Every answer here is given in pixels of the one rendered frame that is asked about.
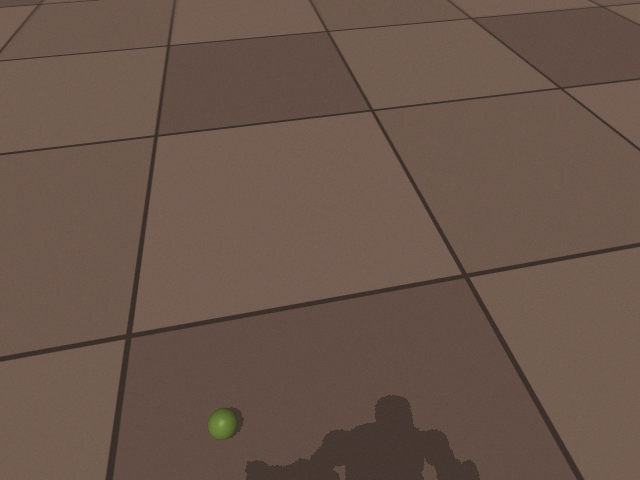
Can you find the ball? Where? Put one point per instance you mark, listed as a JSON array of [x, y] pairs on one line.
[[222, 423]]

